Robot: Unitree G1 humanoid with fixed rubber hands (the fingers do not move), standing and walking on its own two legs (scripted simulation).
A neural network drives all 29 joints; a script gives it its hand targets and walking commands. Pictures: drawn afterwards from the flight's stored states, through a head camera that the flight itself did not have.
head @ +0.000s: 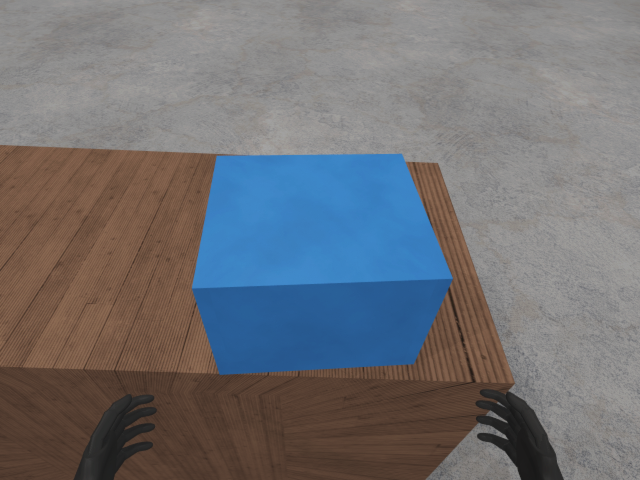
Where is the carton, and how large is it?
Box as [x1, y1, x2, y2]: [192, 154, 452, 374]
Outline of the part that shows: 401,154 241,155 216,157 192,290 220,374 408,364 414,362 452,277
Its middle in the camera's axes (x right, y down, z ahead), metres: +0.00 +0.02 +0.59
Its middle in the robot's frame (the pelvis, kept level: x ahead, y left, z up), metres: +0.43 +0.06 +0.03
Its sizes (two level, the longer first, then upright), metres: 0.290 0.255 0.206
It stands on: a pedestal, 0.71 m high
